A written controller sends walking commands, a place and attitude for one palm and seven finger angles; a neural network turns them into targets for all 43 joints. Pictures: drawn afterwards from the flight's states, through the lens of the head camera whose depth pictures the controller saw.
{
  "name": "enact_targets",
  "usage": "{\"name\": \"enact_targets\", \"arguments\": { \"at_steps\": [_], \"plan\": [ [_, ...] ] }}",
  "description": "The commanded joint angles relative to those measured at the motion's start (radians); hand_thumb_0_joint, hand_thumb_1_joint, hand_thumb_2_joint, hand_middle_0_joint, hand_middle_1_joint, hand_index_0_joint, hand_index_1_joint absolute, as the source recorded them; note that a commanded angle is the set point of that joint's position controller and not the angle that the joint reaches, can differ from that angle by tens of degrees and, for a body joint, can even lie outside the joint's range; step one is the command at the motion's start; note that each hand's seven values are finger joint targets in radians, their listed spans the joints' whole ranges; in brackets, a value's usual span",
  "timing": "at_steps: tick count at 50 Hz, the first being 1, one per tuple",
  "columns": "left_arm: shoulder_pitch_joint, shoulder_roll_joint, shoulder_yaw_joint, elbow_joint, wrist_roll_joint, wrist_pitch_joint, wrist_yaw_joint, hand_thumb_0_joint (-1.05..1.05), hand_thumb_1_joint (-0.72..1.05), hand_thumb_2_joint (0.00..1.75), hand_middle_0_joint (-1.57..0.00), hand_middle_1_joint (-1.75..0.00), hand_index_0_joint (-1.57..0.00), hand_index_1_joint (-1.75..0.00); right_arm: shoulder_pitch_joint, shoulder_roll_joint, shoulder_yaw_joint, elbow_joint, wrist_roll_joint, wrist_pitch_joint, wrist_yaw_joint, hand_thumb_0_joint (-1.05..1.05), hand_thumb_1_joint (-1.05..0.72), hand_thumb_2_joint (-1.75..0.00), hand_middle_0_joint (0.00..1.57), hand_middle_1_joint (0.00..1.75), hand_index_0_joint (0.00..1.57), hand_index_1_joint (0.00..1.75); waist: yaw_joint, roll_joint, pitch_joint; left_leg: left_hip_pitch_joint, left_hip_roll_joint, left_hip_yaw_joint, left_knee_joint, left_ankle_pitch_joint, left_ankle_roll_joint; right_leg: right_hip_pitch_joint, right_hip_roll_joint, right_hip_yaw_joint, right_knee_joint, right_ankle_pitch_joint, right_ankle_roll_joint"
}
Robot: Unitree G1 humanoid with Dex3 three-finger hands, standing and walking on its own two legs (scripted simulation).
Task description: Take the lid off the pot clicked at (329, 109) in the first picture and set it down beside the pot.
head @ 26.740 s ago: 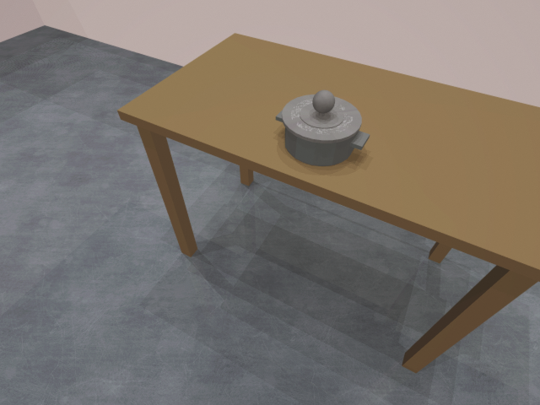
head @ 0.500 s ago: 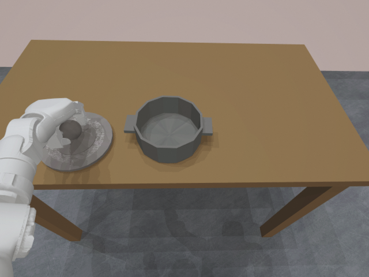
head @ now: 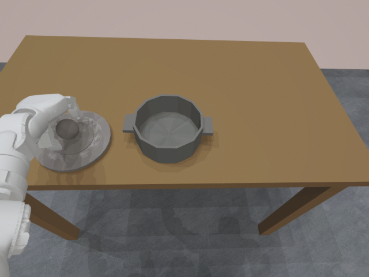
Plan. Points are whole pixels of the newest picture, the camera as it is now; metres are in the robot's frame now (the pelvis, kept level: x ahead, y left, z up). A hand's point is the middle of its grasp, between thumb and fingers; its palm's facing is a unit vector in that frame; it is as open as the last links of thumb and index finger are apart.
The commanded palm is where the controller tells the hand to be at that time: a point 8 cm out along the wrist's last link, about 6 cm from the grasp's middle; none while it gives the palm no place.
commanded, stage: open the fingers wide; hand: left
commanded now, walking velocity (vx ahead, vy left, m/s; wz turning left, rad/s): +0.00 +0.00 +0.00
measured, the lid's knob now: (67, 129) +0.44 +0.28 +0.03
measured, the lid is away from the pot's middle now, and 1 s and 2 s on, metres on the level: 0.24 0.24 0.24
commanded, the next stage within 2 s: raise the empty hand in 0.04 s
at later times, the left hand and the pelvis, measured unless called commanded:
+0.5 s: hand (47, 118) +0.43 +0.30 +0.08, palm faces -0.40 -0.07 -0.91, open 11.1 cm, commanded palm +0.44 +0.29 +0.16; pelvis +0.00 +0.00 +0.00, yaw +0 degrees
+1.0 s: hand (32, 98) +0.43 +0.30 +0.14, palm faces -0.33 -0.05 -0.94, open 11.1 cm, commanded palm +0.43 +0.29 +0.21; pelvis +0.00 +0.01 +0.01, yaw +1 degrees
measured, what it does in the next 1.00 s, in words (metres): stands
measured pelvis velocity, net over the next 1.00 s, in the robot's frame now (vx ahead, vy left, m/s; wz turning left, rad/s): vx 0.00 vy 0.01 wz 0.02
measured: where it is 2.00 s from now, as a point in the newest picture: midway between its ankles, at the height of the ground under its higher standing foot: outside the picture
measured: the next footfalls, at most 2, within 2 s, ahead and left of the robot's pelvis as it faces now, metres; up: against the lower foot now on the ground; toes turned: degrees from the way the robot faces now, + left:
none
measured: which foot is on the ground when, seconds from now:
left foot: down 0.00-1.00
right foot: down 0.00-1.00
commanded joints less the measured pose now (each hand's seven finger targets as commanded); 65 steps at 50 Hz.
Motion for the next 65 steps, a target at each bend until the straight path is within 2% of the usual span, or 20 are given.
{"name": "enact_targets", "arguments": {
  "at_steps": [1, 5, 9, 14, 17, 21, 25, 29, 31, 34, 38, 41, 43, 47, 51, 53, 56, 61, 63, 65],
  "plan": [
    [-0.431, 0.290, 0.088, -0.169, -0.025, -0.007, 0.026, 0.00, -0.08, 0.79, -0.41, -0.74, -0.41, -0.74, 0.051, -0.176, -0.057, -0.081, -0.007, -0.019, -0.011, 0.00, -0.90, -0.90, 0.20, 0.30, 0.20, 0.30, -0.012, 0.070, -0.381, 0.412, 0.018, -0.084, -0.048, 0.364, -0.005, -0.052, 0.069, -0.054, -0.046, 0.154, -0.075],
    [-0.477, 0.339, 0.124, -0.215, -0.021, -0.015, 0.029, 0.00, -0.08, 0.79, -0.41, -0.74, -0.41, -0.74, 0.057, -0.176, -0.058, -0.082, -0.011, -0.022, -0.018, 0.00, -0.90, -0.90, 0.20, 0.30, 0.20, 0.30, -0.003, 0.102, -0.421, 0.427, 0.014, -0.085, -0.048, 0.404, -0.004, -0.024, 0.067, -0.052, -0.041, 0.186, -0.078],
    [-0.468, 0.309, 0.101, -0.185, -0.022, -0.010, 0.033, 0.00, -0.08, 0.79, -0.41, -0.74, -0.41, -0.74, 0.054, -0.176, -0.057, -0.078, -0.011, -0.023, -0.014, 0.00, -0.90, -0.90, 0.20, 0.30, 0.20, 0.30, -0.010, 0.097, -0.383, 0.420, 0.021, -0.087, -0.048, 0.389, -0.008, -0.053, 0.068, -0.055, -0.045, 0.161, -0.076],
    [-0.471, 0.319, 0.116, -0.250, -0.023, -0.001, 0.037, 0.00, -0.08, 0.79, -0.41, -0.74, -0.41, -0.74, 0.042, -0.166, -0.057, -0.096, -0.012, -0.021, -0.009, 0.00, -0.90, -0.90, 0.20, 0.30, 0.20, 0.30, 0.000, 0.126, -0.443, 0.477, 0.019, -0.099, -0.047, 0.496, -0.014, -0.016, 0.069, -0.055, -0.046, 0.207, -0.077],
    [-0.419, 0.314, 0.112, -0.155, -0.031, 0.027, 0.028, 0.00, -0.08, 0.79, -0.41, -0.74, -0.41, -0.74, 0.034, -0.173, -0.051, -0.091, -0.003, -0.015, -0.003, 0.00, -0.90, -0.90, 0.20, 0.30, 0.20, 0.30, 0.002, 0.053, -0.362, 0.396, 0.018, -0.086, -0.068, 0.392, -0.011, -0.006, 0.066, -0.057, -0.057, 0.183, -0.073],
    [-0.492, 0.271, 0.044, -0.170, -0.029, 0.054, 0.000, 0.00, -0.08, 0.79, -0.41, -0.74, -0.41, -0.74, 0.021, -0.173, -0.047, -0.100, 0.003, -0.017, -0.002, 0.00, -0.90, -0.90, 0.20, 0.30, 0.20, 0.30, -0.010, 0.065, -0.334, 0.384, 0.013, -0.081, -0.089, 0.317, -0.005, 0.000, 0.062, -0.052, -0.074, 0.157, -0.074],
    [-0.556, 0.377, 0.124, -0.271, -0.028, 0.028, -0.023, 0.00, -0.08, 0.79, -0.41, -0.74, -0.41, -0.74, 0.029, -0.169, -0.049, -0.115, -0.001, -0.028, -0.019, 0.00, -0.90, -0.90, 0.20, 0.30, 0.20, 0.30, -0.004, 0.101, -0.431, 0.471, 0.010, -0.098, -0.091, 0.394, 0.001, 0.051, 0.061, -0.046, -0.082, 0.189, -0.075],
    [-0.498, 0.360, 0.130, -0.246, -0.043, 0.017, -0.039, 0.00, -0.08, 0.79, -0.41, -0.74, -0.41, -0.74, 0.028, -0.165, -0.047, -0.108, -0.008, -0.032, -0.015, 0.00, -0.90, -0.90, 0.20, 0.30, 0.20, 0.30, 0.001, 0.112, -0.394, 0.482, 0.017, -0.104, -0.095, 0.462, -0.006, 0.037, 0.061, -0.055, -0.094, 0.200, -0.074],
    [-0.472, 0.265, 0.053, -0.190, -0.052, 0.034, -0.051, 0.00, -0.08, 0.79, -0.41, -0.74, -0.41, -0.74, 0.012, -0.162, -0.044, -0.102, 0.001, -0.024, -0.006, 0.00, -0.90, -0.90, 0.20, 0.30, 0.20, 0.30, -0.006, 0.077, -0.308, 0.434, 0.021, -0.093, -0.108, 0.399, -0.009, 0.009, 0.060, -0.058, -0.102, 0.170, -0.072],
    [-0.527, 0.243, 0.021, -0.258, -0.048, 0.049, -0.068, 0.00, -0.08, 0.79, -0.41, -0.74, -0.41, -0.74, 0.000, -0.165, -0.048, -0.112, 0.001, -0.017, 0.007, 0.00, -0.90, -0.90, 0.20, 0.30, 0.20, 0.30, -0.005, 0.098, -0.324, 0.456, 0.022, -0.098, -0.120, 0.389, -0.011, 0.018, 0.058, -0.056, -0.109, 0.158, -0.075],
    [-0.567, 0.381, 0.133, -0.379, -0.052, 0.037, -0.066, 0.00, -0.08, 0.79, -0.41, -0.74, -0.41, -0.74, -0.009, -0.170, -0.048, -0.137, -0.006, -0.023, 0.001, 0.00, -0.90, -0.90, 0.20, 0.30, 0.20, 0.30, 0.008, 0.088, -0.432, 0.513, 0.015, -0.113, -0.114, 0.481, -0.005, 0.094, 0.053, -0.045, -0.112, 0.230, -0.077],
    [-0.525, 0.327, 0.103, -0.297, -0.064, 0.058, -0.070, 0.00, -0.08, 0.79, -0.41, -0.74, -0.41, -0.74, -0.010, -0.160, -0.043, -0.123, -0.001, -0.024, 0.002, 0.00, -0.90, -0.90, 0.20, 0.30, 0.20, 0.30, 0.005, 0.063, -0.360, 0.484, 0.017, -0.110, -0.137, 0.443, -0.008, 0.081, 0.056, -0.057, -0.123, 0.201, -0.072],
    [-0.530, 0.369, 0.129, -0.279, -0.060, 0.064, -0.072, 0.00, -0.08, 0.79, -0.41, -0.74, -0.41, -0.74, -0.014, -0.171, -0.042, -0.123, -0.002, -0.027, 0.005, 0.00, -0.90, -0.90, 0.20, 0.30, 0.20, 0.30, 0.017, 0.047, -0.337, 0.451, 0.016, -0.102, -0.151, 0.411, -0.009, 0.103, 0.049, -0.052, -0.129, 0.204, -0.077],
    [-0.557, 0.257, 0.018, -0.242, -0.051, 0.104, -0.095, 0.00, -0.08, 0.79, -0.41, -0.74, -0.41, -0.74, -0.033, -0.161, -0.035, -0.124, 0.006, -0.026, 0.012, 0.00, -0.90, -0.90, 0.20, 0.30, 0.20, 0.30, 0.004, 0.049, -0.279, 0.429, 0.014, -0.101, -0.167, 0.313, -0.012, 0.074, 0.054, -0.057, -0.140, 0.145, -0.074],
    [-0.639, 0.370, 0.101, -0.410, -0.046, 0.092, -0.104, 0.00, -0.08, 0.79, -0.41, -0.74, -0.41, -0.74, -0.037, -0.162, -0.040, -0.146, -0.001, -0.038, 0.004, 0.00, -0.90, -0.90, 0.20, 0.30, 0.20, 0.30, 0.010, 0.101, -0.435, 0.526, 0.004, -0.111, -0.153, 0.424, -0.005, 0.143, 0.051, -0.045, -0.139, 0.219, -0.076],
    [-0.619, 0.385, 0.114, -0.380, -0.060, 0.087, -0.111, 0.00, -0.08, 0.79, -0.41, -0.74, -0.41, -0.74, -0.030, -0.168, -0.037, -0.141, -0.003, -0.040, 0.002, 0.00, -0.90, -0.90, 0.20, 0.30, 0.20, 0.30, 0.009, 0.087, -0.412, 0.512, 0.006, -0.113, -0.159, 0.434, -0.009, 0.139, 0.047, -0.048, -0.147, 0.223, -0.077],
    [-0.597, 0.297, 0.035, -0.202, -0.069, 0.116, -0.136, 0.00, -0.08, 0.79, -0.41, -0.74, -0.41, -0.74, -0.033, -0.166, -0.027, -0.113, 0.008, -0.037, 0.001, 0.00, -0.90, -0.90, 0.20, 0.30, 0.20, 0.30, 0.002, 0.019, -0.252, 0.406, 0.004, -0.092, -0.186, 0.274, -0.006, 0.106, 0.052, -0.061, -0.157, 0.153, -0.072],
    [-0.750, 0.288, 0.008, -0.430, -0.045, 0.115, -0.145, 0.00, -0.08, 0.79, -0.41, -0.74, -0.41, -0.74, -0.041, -0.160, -0.041, -0.134, 0.005, -0.053, 0.006, 0.00, -0.90, -0.90, 0.20, 0.30, 0.20, 0.30, 0.000, 0.142, -0.405, 0.570, 0.006, -0.125, -0.165, 0.424, -0.015, 0.091, 0.055, -0.056, -0.152, 0.182, -0.077],
    [-0.689, 0.352, 0.072, -0.402, -0.052, 0.110, -0.148, 0.00, -0.08, 0.79, -0.41, -0.74, -0.41, -0.74, -0.028, -0.170, -0.039, -0.135, -0.003, -0.055, 0.006, 0.00, -0.90, -0.90, 0.20, 0.30, 0.20, 0.30, 0.006, 0.108, -0.409, 0.552, 0.004, -0.126, -0.163, 0.446, -0.016, 0.118, 0.052, -0.053, -0.160, 0.209, -0.080],
    [-0.653, 0.327, 0.058, -0.290, -0.062, 0.127, -0.160, 0.00, -0.08, 0.79, -0.41, -0.74, -0.41, -0.74, -0.030, -0.165, -0.030, -0.120, 0.005, -0.048, 0.005, 0.00, -0.90, -0.90, 0.20, 0.30, 0.20, 0.30, 0.007, 0.042, -0.345, 0.477, -0.003, -0.108, -0.180, 0.353, -0.009, 0.137, 0.053, -0.057, -0.159, 0.195, -0.073]
  ]
}}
